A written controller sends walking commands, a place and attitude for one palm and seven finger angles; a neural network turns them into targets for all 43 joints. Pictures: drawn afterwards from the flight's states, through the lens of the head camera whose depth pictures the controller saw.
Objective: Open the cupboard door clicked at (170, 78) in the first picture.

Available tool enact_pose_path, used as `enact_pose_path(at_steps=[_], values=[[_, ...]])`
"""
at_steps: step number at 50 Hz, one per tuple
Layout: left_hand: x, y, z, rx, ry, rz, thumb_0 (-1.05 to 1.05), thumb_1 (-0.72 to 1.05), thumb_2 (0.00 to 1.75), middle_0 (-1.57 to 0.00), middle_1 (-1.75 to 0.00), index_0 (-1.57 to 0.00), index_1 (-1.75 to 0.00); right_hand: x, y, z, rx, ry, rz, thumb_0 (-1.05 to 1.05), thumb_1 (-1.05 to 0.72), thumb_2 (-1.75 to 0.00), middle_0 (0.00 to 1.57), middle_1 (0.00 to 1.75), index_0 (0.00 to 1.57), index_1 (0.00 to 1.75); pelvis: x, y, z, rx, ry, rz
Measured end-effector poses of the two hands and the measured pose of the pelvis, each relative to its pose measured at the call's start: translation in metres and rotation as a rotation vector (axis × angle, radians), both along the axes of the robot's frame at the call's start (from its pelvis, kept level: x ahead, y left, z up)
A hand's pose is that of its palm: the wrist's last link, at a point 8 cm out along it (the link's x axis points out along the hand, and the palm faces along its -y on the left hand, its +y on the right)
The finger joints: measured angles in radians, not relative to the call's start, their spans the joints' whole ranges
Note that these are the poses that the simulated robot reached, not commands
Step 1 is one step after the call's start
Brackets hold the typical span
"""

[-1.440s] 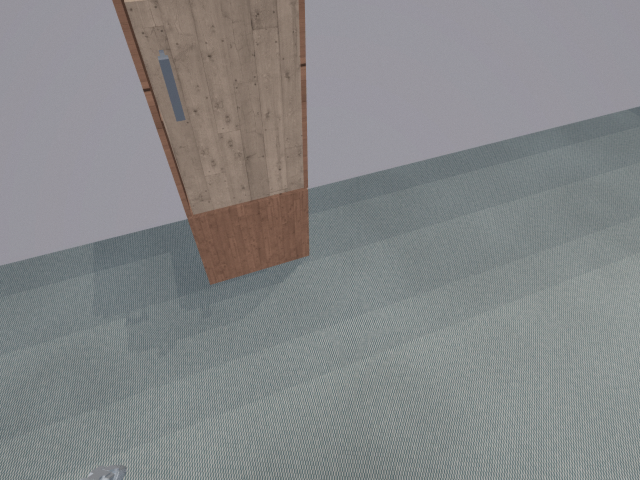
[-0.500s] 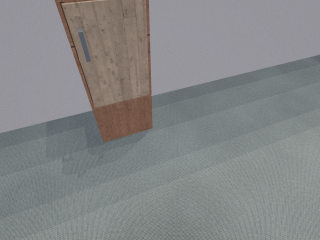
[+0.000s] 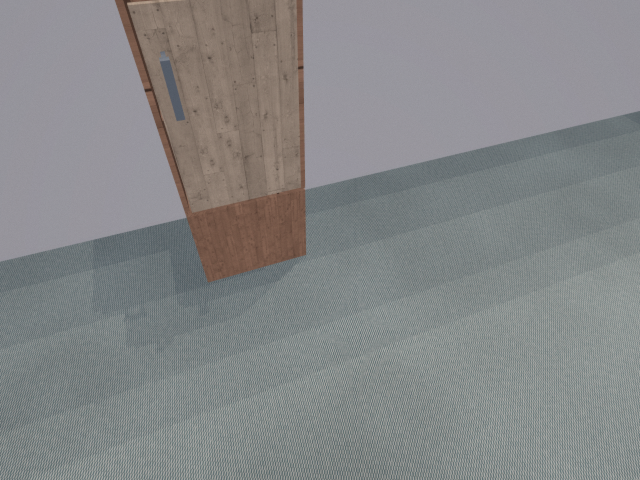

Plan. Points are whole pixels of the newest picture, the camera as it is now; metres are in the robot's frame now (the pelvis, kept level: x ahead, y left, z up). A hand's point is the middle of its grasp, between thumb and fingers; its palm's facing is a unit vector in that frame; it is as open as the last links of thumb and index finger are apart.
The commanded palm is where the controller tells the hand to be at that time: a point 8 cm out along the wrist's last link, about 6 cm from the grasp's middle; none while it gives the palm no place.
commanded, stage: walk to a spot facing it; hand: left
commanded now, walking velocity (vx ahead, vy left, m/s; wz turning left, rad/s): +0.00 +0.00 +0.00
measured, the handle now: (171, 86) +0.92 +0.41 +0.04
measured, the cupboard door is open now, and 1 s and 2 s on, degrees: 0 0 0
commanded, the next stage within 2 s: none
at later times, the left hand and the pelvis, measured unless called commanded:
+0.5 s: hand out of the picture +0.08 +0.17 -0.18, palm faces -0.08 -0.97 -0.22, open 7.4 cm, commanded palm none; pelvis +0.06 -0.03 -0.02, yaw -8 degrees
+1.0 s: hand (211, 395) +0.29 +0.21 -0.20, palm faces -0.31 -0.93 -0.22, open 7.4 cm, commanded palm none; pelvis +0.22 +0.01 -0.02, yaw -26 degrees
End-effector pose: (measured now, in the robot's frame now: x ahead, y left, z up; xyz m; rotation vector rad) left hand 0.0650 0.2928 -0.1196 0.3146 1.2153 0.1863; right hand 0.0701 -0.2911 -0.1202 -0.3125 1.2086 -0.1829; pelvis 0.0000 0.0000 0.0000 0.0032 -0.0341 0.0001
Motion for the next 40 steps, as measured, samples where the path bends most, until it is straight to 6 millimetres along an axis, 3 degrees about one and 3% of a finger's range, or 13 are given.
enact_pose_path(at_steps=[12, 18, 23, 25, 28, 33, 36, 40], values=[[-0.006, -0.007, -0.008, -0.019, 0.039, 0.005, 0.01, 0.91, 0.89, -0.20, -0.30, -0.20, -0.30, -0.001, 0.011, -0.007, 0.022, -0.003, -0.020, 0.00, -0.90, -0.90, 0.20, 0.30, 0.20, 0.30, 0.006, 0.002, -0.003, -0.001, 0.008, -0.035], [-0.012, -0.033, -0.024, -0.077, 0.129, -0.018, 0.01, 0.91, 0.89, -0.20, -0.30, -0.20, -0.30, -0.024, 0.023, -0.026, 0.085, 0.023, -0.118, 0.00, -0.90, -0.90, 0.20, 0.30, 0.20, 0.30, 0.026, -0.006, -0.012, 0.013, 0.021, -0.105], [0.005, -0.066, -0.034, -0.105, 0.135, -0.041, 0.01, 0.91, 0.89, -0.20, -0.30, -0.20, -0.30, -0.049, 0.019, -0.049, 0.125, 0.104, -0.201, 0.00, -0.90, -0.90, 0.20, 0.30, 0.20, 0.30, 0.047, -0.023, -0.025, -0.003, 0.013, -0.137], [0.009, -0.077, -0.033, -0.112, 0.114, -0.021, 0.01, 0.91, 0.89, -0.20, -0.30, -0.20, -0.30, -0.049, 0.017, -0.049, 0.132, 0.149, -0.207, 0.01, -0.90, -0.90, 0.20, 0.30, 0.20, 0.30, 0.056, -0.028, -0.023, -0.007, 0.012, -0.141], [0.010, -0.091, -0.026, -0.125, 0.142, -0.020, 0.00, 0.91, 0.89, -0.20, -0.30, -0.20, -0.30, -0.027, 0.015, -0.040, 0.139, 0.132, -0.221, 0.01, -0.90, -0.90, 0.20, 0.30, 0.20, 0.30, 0.071, -0.031, -0.015, -0.002, 0.016, -0.170], [0.016, -0.101, -0.018, -0.143, 0.242, -0.055, 0.00, 0.91, 0.89, -0.20, -0.30, -0.20, -0.30, 0.037, 0.012, -0.023, 0.148, -0.013, -0.258, 0.01, -0.90, -0.90, 0.19, 0.30, 0.20, 0.30, 0.098, -0.031, -0.004, 0.009, 0.033, -0.226], [0.032, -0.097, -0.017, -0.142, 0.274, -0.070, 0.00, 0.90, 0.89, -0.20, -0.30, -0.21, -0.30, 0.080, 0.014, -0.016, 0.149, -0.095, -0.263, 0.01, -0.90, -0.90, 0.19, 0.30, 0.19, 0.30, 0.118, -0.027, -0.004, 0.008, 0.038, -0.260], [0.067, -0.082, -0.023, -0.127, 0.284, -0.082, 0.01, 0.90, 0.89, -0.20, -0.30, -0.21, -0.30, 0.140, 0.020, -0.009, 0.139, -0.177, -0.251, 0.01, -0.90, -0.90, 0.19, 0.30, 0.19, 0.30, 0.150, -0.018, -0.007, 0.001, 0.038, -0.300]])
